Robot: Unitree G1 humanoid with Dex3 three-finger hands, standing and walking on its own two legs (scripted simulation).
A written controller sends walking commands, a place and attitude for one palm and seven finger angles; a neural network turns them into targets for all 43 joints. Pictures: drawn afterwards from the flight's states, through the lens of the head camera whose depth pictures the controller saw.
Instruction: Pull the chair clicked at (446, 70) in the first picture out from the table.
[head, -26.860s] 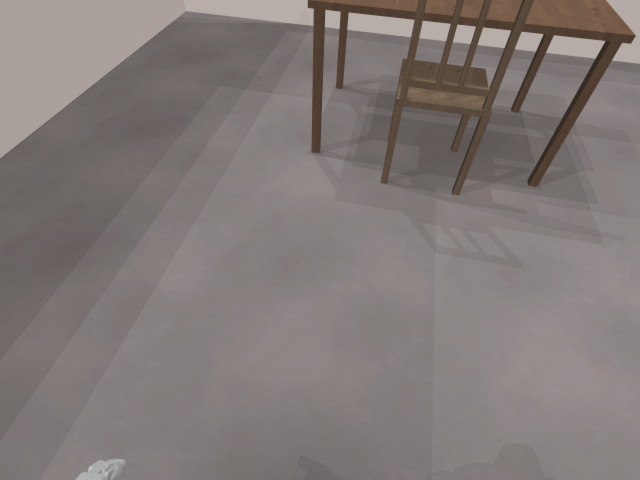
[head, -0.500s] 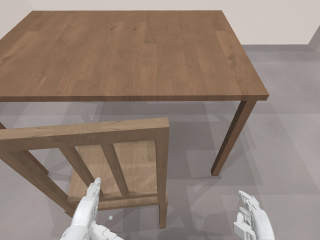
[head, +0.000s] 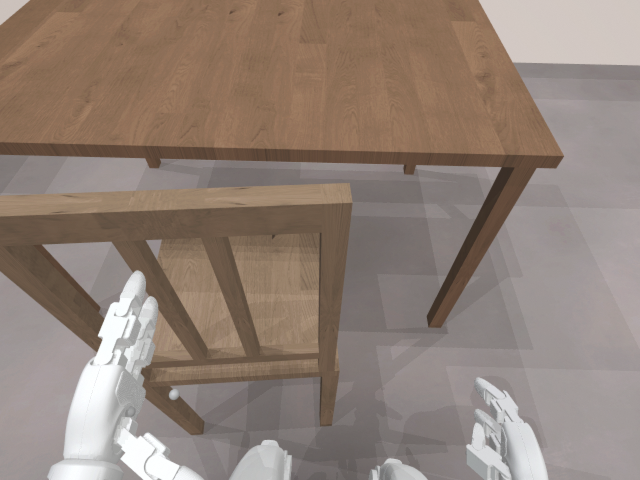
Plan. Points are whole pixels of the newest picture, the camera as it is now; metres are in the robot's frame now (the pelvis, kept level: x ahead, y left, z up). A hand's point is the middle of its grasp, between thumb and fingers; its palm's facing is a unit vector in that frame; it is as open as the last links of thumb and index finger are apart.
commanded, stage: draw the hand back to the body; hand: left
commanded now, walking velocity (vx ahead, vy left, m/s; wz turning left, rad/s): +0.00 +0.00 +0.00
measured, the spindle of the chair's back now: (171, 308) +0.32 +0.23 +0.01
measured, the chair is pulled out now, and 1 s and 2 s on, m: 0.16 0.16 0.16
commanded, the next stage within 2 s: step back with the hand held close in 1.26 s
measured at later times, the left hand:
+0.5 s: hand (55, 359) +0.20 +0.24 +0.16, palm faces +0.32 -0.88 -0.36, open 14.7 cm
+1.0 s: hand out of the picture +0.22 +0.28 +0.26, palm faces +0.53 -0.76 -0.38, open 8.1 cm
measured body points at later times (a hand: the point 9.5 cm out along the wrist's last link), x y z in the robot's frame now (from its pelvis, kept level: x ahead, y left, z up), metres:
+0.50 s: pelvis +0.02 +0.01 +0.07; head +0.01 +0.00 +0.52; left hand +0.17 +0.28 +0.18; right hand +0.21 -0.22 +0.00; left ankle +0.03 +0.12 -0.65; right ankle +0.01 -0.11 -0.65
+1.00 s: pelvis +0.04 +0.01 +0.09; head +0.02 -0.01 +0.54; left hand +0.19 +0.32 +0.28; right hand +0.24 -0.20 +0.01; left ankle +0.03 +0.12 -0.65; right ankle +0.01 -0.11 -0.65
